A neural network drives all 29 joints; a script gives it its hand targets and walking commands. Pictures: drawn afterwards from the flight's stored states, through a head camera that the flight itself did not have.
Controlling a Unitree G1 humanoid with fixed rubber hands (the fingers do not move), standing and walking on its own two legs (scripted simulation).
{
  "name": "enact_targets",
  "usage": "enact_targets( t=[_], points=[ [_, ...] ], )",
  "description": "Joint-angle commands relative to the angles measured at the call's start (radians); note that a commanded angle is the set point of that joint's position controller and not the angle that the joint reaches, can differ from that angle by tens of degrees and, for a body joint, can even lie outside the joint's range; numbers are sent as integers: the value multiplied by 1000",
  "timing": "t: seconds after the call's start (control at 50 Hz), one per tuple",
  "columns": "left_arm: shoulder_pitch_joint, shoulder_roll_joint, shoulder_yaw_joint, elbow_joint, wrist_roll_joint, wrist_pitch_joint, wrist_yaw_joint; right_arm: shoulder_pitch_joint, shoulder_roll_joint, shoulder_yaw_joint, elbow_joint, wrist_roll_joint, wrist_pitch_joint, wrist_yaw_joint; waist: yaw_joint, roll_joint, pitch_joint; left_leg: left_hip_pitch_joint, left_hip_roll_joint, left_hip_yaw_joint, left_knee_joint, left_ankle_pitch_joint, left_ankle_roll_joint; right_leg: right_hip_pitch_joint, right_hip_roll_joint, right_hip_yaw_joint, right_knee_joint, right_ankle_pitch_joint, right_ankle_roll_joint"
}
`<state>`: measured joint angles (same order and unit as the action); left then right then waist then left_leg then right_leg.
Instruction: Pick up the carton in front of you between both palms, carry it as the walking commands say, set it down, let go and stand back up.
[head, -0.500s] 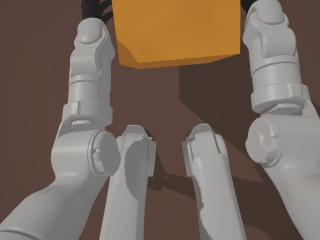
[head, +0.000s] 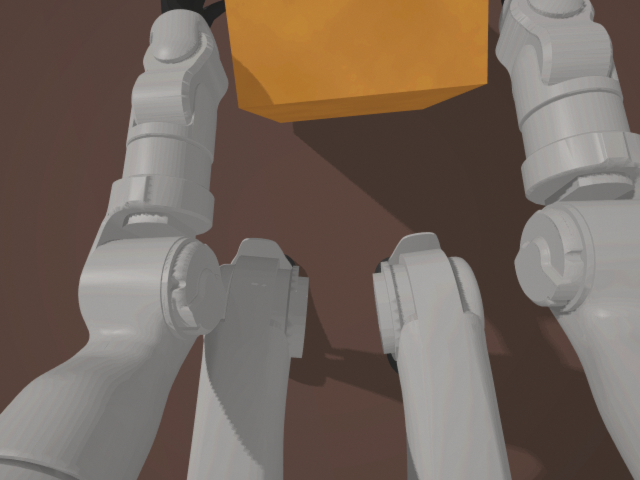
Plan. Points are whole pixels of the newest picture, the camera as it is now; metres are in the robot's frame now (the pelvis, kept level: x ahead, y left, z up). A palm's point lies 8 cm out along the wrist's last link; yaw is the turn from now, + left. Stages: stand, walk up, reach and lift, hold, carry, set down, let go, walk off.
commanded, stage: set down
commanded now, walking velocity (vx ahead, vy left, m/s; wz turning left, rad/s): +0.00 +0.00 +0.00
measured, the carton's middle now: (348, 13) +0.55 -0.03 -0.24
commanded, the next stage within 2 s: none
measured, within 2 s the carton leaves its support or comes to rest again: rests again in 0.06 s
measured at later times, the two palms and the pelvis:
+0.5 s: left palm (188, 22) +0.53 +0.13 -0.17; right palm out of the picture +0.54 -0.18 -0.17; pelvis -0.01 +0.00 -0.01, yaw +0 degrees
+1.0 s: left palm (164, 31) +0.53 +0.17 -0.20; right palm out of the picture +0.54 -0.21 -0.21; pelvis -0.01 +0.00 -0.02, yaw +0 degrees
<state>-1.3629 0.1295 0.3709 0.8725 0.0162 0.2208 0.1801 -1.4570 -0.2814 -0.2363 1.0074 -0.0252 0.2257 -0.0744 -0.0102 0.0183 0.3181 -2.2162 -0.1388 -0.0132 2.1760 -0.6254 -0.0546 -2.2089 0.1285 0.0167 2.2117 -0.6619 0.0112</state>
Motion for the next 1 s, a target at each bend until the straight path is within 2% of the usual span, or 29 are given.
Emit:
enact_targets(
  t=[0.0, 0.12, 0.2, 0.5, 0.62, 0.72, 0.76, 0.78, 0.8, 0.82, 0.84, 0.86, 0.9, 0.98],
  points=[
    [-682, -833, -390, -101, -86, -33, -272, -539, 910, 298, -110, 94, -31, 282, -4, -17, -1089, 551, -14, 65, -106, 424, 46, 445, 5, -30, -181, 437, -11],
    [-718, -788, -377, -77, -92, -45, -269, -578, 859, 285, -98, 97, -41, 283, -5, -15, -1020, 549, -9, 56, -92, 390, 52, 429, -4, -23, -166, 395, -20],
    [-671, -769, -334, -18, -70, -40, -281, -555, 839, 263, -46, 78, -39, 290, 6, -35, -901, 486, -5, 53, -89, 335, 57, 403, -9, -16, -162, 351, -25],
    [-525, -655, -180, 124, 30, -9, -325, -439, 729, 155, 76, -11, -4, 315, 23, -32, -596, 344, 6, 40, -84, 170, 73, 322, -18, 22, -164, 212, -46],
    [-465, -617, -125, 165, 67, 1, -333, -394, 677, 120, 105, -49, 10, 319, 22, -34, -531, 331, 11, 39, -78, 145, 74, 325, -20, 31, -161, 192, -47],
    [-427, -565, -105, 171, 74, -7, -322, -371, 616, 108, 114, -58, 0, 304, 25, -39, -537, 362, 20, 49, -68, 166, 61, 361, -28, 30, -152, 218, -33],
    [-393, -473, -80, 169, 79, -19, -301, -351, 519, 85, 109, -64, -14, 282, 27, -40, -555, 391, 26, 59, -63, 183, 51, 384, -35, 24, -148, 234, -23],
    [-364, -376, -54, 167, 83, -31, -278, -329, 419, 60, 107, -69, -25, 260, 27, -40, -570, 410, 31, 66, -61, 196, 43, 400, -41, 21, -147, 243, -18],
    [-288, -131, 12, 158, 97, -56, -221, -259, 171, -10, 106, -81, -47, 202, 27, -39, -594, 431, 37, 72, -59, 210, 33, 423, -52, 18, -145, 253, -9],
    [-292, -7, 22, 135, 96, -79, -182, -279, 45, -7, 80, -64, -67, 160, 34, -44, -661, 471, 44, 71, -60, 248, 27, 453, -54, 17, -146, 287, -2],
    [-273, 176, 37, 117, 86, -109, -129, -270, -152, -23, 65, -40, -97, 104, 34, -38, -723, 492, 53, 69, -57, 284, 18, 480, -62, 18, -141, 322, 3],
    [-310, 246, 18, 108, 55, -132, -93, -324, -234, -10, 35, -3, -121, 62, 40, -43, -813, 504, 59, 64, -54, 341, 12, 519, -67, 23, -134, 380, 9],
    [-362, 298, -35, 121, -35, -154, -61, -387, -306, 36, 12, 66, -151, 23, 31, -56, -939, 510, 72, 54, -32, 432, 12, 574, -78, 31, -104, 494, 10],
    [-414, 303, -162, 105, -180, -171, -51, -419, -310, 150, 26, 198, -170, 17, 20, -48, -1098, 591, 85, 36, -16, 523, 24, 582, -93, 23, -87, 551, -1]
  ],
)
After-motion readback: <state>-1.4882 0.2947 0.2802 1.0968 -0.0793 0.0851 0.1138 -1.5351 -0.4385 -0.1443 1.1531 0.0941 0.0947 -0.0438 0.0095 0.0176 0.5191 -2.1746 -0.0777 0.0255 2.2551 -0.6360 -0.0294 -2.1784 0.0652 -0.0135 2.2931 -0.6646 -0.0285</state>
